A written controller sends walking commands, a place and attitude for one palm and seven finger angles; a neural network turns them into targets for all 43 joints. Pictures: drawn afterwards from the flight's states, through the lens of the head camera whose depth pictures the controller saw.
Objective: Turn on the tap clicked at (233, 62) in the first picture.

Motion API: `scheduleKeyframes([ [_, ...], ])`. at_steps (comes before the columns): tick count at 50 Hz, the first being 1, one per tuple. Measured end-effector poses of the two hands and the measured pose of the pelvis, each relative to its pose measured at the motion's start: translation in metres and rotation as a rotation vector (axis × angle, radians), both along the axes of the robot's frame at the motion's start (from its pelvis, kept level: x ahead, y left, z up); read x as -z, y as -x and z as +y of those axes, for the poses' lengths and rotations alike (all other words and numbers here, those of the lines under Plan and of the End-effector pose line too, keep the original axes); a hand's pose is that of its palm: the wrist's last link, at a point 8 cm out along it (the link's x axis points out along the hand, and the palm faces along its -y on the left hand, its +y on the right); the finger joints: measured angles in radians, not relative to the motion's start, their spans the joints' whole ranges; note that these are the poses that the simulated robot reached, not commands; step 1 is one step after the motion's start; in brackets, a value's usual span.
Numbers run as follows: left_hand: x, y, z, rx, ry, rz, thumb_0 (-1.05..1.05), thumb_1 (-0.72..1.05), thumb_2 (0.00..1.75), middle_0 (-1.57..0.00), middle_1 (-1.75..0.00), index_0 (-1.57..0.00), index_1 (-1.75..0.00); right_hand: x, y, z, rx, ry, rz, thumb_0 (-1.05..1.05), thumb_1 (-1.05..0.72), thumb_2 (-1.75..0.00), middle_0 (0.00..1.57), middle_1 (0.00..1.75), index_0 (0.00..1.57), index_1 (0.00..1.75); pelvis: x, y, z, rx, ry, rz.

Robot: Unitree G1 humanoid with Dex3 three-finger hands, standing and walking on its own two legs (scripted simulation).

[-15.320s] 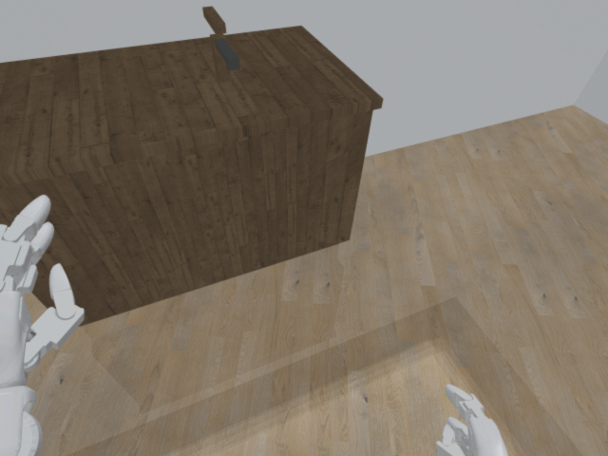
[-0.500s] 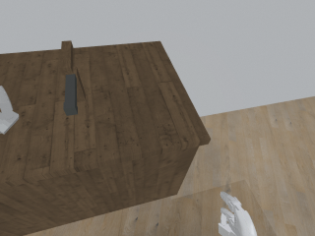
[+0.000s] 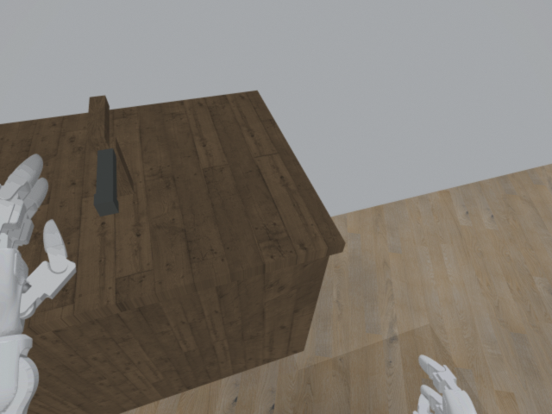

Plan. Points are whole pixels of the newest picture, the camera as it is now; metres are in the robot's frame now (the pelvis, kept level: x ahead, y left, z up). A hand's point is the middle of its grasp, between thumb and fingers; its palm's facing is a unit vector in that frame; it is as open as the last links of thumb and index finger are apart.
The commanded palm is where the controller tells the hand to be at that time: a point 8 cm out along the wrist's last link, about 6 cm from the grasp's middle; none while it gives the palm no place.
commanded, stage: look again from close up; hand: left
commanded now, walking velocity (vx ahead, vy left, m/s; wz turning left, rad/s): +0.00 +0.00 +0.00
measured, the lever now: (106, 203) +0.39 +0.31 +0.08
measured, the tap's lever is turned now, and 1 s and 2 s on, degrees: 0 0 0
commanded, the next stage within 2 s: come to a stop and stand still in 0.36 s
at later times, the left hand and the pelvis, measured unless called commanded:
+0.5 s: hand (69, 231) +0.27 +0.28 +0.16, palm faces +0.38 -0.85 -0.37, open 7.4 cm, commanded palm +0.20 +0.31 +0.18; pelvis +0.05 +0.03 +0.00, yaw +1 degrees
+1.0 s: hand (39, 210) +0.27 +0.30 +0.19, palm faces +0.51 -0.78 -0.37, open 7.4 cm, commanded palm +0.18 +0.30 +0.18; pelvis +0.03 +0.01 -0.01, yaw +1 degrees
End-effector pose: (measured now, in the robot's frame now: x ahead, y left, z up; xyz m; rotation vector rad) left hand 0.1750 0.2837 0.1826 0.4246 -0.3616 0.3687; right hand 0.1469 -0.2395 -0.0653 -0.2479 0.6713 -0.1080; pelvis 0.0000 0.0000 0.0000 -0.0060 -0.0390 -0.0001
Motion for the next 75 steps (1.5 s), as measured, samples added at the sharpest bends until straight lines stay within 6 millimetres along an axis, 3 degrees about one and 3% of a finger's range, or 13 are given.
scheduleKeyframes([
  [8,0.024,-0.019,0.015,0.001,0.006,0.115,0.02,0.89,0.9,-0.21,-0.3,-0.21,-0.3,-0.001,-0.016,0.024,-0.02,-0.024,0.009,0.01,-0.91,-0.9,0.2,0.3,0.2,0.3,0.0,-0.009,0.006,0.001,-0.001,0.011],
  [18,0.004,-0.042,0.026,0.006,-0.02,0.028,0.02,0.89,0.9,-0.21,-0.3,-0.21,-0.3,0.003,-0.048,0.049,-0.066,-0.038,0.047,0.01,-0.91,-0.9,0.21,0.3,0.2,0.3,-0.001,-0.037,0.021,-0.017,0.013,0.02],
  [24,0.01,-0.055,0.035,0.012,-0.017,0.067,0.02,0.89,0.9,-0.21,-0.3,-0.21,-0.3,-0.001,-0.073,0.057,-0.054,-0.044,0.019,0.01,-0.91,-0.9,0.21,0.3,0.2,0.3,0.0,-0.047,0.028,-0.022,0.017,0.023],
  [38,0.007,-0.043,0.039,-0.026,-0.009,0.056,0.02,0.89,0.9,-0.21,-0.3,-0.21,-0.3,-0.006,-0.09,0.062,-0.078,-0.026,0.018,0.01,-0.91,-0.9,0.21,0.3,0.2,0.3,0.001,-0.052,0.026,-0.039,0.024,0.014],
  [42,0.008,-0.04,0.037,-0.043,0.009,0.056,0.02,0.89,0.9,-0.21,-0.3,-0.21,-0.3,-0.004,-0.087,0.059,-0.073,-0.033,0.019,0.01,-0.91,-0.9,0.21,0.3,0.2,0.3,0.0,-0.049,0.024,-0.038,0.025,0.01],
  [44,-0.006,-0.045,0.048,-0.061,-0.128,0.02,0.02,0.88,0.9,-0.21,-0.3,-0.21,-0.3,-0.001,-0.082,0.059,-0.12,-0.012,0.016,0.01,-0.91,-0.9,0.21,0.3,0.2,0.3,0.003,-0.043,0.019,-0.048,0.022,0.016],
  [47,-0.02,-0.051,0.066,-0.126,-0.115,-0.053,0.02,0.88,0.9,-0.21,-0.3,-0.21,-0.3,0.003,-0.072,0.057,-0.138,-0.049,0.023,0.01,-0.91,-0.9,0.21,0.3,0.2,0.3,0.003,-0.032,0.014,-0.03,-0.001,0.002],
  [51,-0.017,-0.047,0.036,-0.067,-0.057,-0.025,0.02,0.89,0.9,-0.2,-0.3,-0.2,-0.3,0.007,-0.055,0.05,-0.099,-0.12,-0.027,0.01,-0.91,-0.9,0.21,0.3,0.2,0.3,0.006,-0.025,0.014,-0.005,-0.005,-0.02],
  [56,0.01,-0.025,-0.013,0.11,-0.008,0.088,0.02,0.89,0.9,-0.21,-0.3,-0.2,-0.3,0.01,-0.024,0.033,-0.017,-0.114,-0.011,0.01,-0.91,-0.9,0.21,0.3,0.21,0.3,0.006,-0.011,0.009,-0.003,-0.002,-0.025],
  [60,0.026,-0.004,-0.002,0.066,0.005,0.16,0.02,0.88,0.9,-0.22,-0.3,-0.21,-0.3,0.005,0.004,0.017,0.032,-0.054,0.032,0.01,-0.91,-0.9,0.21,0.3,0.2,0.3,0.002,0.002,0.003,0.009,-0.011,-0.021],
  [65,0.014,0.017,0.02,-0.055,-0.02,0.096,0.02,0.88,0.9,-0.22,-0.3,-0.22,-0.3,0.006,0.025,0.002,0.018,-0.004,0.057,0.01,-0.91,-0.9,0.2,0.3,0.2,0.3,0.003,0.016,-0.001,0.004,-0.012,-0.032],
  [70,0.001,0.026,0.01,-0.042,0.023,-0.01,0.02,0.89,0.9,-0.21,-0.3,-0.21,-0.3,0.003,0.03,0.001,-0.004,0.015,0.039,0.02,-0.91,-0.9,0.2,0.3,0.2,0.3,0.001,0.023,0.002,0.008,-0.003,-0.036],
  [75,0.01,0.018,0.002,0.045,0.031,0.019,0.02,0.89,0.9,-0.21,-0.3,-0.21,-0.3,-0.006,0.031,0.011,0.01,0.006,-0.02,0.02,-0.91,-0.9,0.2,0.3,0.2,0.3,0.002,0.033,0.009,0.024,0.003,-0.038],
])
